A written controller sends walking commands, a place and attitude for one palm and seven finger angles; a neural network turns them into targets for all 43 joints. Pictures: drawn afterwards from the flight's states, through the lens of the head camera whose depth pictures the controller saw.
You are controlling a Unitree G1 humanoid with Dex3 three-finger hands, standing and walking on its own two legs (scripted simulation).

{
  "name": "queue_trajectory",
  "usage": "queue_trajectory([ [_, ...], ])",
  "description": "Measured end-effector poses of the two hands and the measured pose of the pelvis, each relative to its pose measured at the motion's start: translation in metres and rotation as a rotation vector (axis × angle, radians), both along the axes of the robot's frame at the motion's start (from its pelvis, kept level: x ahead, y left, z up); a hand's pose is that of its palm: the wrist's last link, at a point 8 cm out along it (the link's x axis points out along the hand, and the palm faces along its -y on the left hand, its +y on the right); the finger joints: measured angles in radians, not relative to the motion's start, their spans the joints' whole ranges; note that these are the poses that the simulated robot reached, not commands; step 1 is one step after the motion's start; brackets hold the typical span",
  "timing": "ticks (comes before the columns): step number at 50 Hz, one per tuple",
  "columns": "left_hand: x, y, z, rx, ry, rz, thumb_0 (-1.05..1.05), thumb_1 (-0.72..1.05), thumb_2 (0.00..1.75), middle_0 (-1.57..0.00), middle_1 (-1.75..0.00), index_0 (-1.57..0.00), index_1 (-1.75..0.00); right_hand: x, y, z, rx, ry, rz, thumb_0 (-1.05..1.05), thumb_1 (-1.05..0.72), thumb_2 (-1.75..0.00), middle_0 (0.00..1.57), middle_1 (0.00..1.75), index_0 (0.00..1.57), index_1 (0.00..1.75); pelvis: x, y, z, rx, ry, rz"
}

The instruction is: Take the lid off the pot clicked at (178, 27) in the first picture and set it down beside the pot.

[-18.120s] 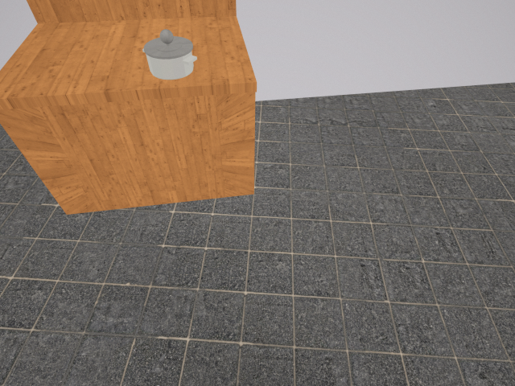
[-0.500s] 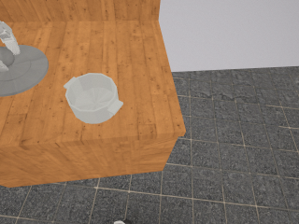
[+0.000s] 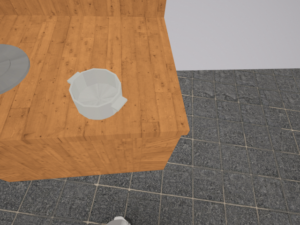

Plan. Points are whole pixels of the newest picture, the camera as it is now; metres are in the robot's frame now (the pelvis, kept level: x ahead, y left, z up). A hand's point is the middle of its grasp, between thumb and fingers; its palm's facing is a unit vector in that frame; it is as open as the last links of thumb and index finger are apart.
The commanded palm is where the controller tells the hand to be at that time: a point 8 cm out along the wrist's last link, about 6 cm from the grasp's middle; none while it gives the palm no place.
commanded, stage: move the lid sideways beside the pot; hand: left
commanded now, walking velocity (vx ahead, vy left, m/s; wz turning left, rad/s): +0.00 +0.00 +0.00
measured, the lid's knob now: out of the picture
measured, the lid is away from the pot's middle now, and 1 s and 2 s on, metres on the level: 0.23 0.24 0.24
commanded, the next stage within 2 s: lower the lid onto the table in 0.88 s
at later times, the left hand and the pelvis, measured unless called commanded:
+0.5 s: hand out of the picture +0.46 +0.38 +0.18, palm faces -0.39 -0.14 -0.91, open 7.9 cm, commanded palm +0.53 +0.38 +0.25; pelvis -0.01 +0.01 +0.00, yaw +0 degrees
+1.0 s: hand out of the picture +0.47 +0.38 +0.17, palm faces -0.40 -0.15 -0.90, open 7.9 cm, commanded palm +0.55 +0.38 +0.25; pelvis +0.00 +0.02 +0.00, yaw -1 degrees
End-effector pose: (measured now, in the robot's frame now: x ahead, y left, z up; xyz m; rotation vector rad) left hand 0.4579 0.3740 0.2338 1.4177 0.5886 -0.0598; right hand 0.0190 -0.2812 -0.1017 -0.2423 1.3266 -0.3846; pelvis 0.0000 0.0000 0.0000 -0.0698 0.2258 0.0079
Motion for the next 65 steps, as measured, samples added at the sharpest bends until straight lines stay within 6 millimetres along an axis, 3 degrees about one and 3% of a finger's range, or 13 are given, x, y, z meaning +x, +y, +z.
queue_trajectory([
  [11, -0.008, 0.007, -0.006, 0.021, 0.036, -0.001, -0.05, 0.27, 0.65, -0.75, -1.09, -0.58, -1.01, -0.012, 0.005, -0.001, -0.006, 0.021, 0.001, 0.01, -0.9, -0.9, 0.2, 0.3, 0.21, 0.3, -0.005, 0.005, -0.002, -0.005, -0.006, 0.002],
  [21, 0.0, 0.003, 0.002, 0.012, -0.009, -0.048, -0.05, 0.27, 0.65, -0.75, -1.09, -0.58, -1.01, -0.022, 0.01, 0.001, -0.023, 0.021, -0.012, 0.01, -0.9, -0.9, 0.2, 0.3, 0.21, 0.3, -0.005, 0.011, -0.002, -0.008, -0.005, -0.002],
  [34, 0.008, 0.008, -0.005, 0.014, 0.017, -0.032, -0.05, 0.27, 0.65, -0.75, -1.09, -0.58, -1.01, -0.031, 0.019, 0.001, -0.014, 0.046, -0.028, 0.01, -0.9, -0.9, 0.2, 0.3, 0.21, 0.3, -0.005, 0.017, -0.003, -0.01, 0.009, -0.01],
  [53, 0.017, 0.012, -0.005, 0.008, 0.012, -0.015, -0.05, 0.27, 0.65, -0.75, -1.09, -0.58, -1.01, -0.027, 0.017, 0.002, -0.026, 0.052, -0.031, 0.01, -0.9, -0.9, 0.2, 0.3, 0.21, 0.3, 0.001, 0.017, -0.005, -0.012, 0.026, -0.015],
  [65, 0.012, 0.013, -0.02, 0.008, 0.036, -0.001, -0.05, 0.28, 0.65, -0.75, -1.09, -0.57, -1.01, -0.03, 0.014, -0.001, -0.02, 0.06, -0.034, 0.01, -0.9, -0.9, 0.2, 0.3, 0.21, 0.3, -0.002, 0.012, -0.007, -0.013, 0.036, -0.016],
])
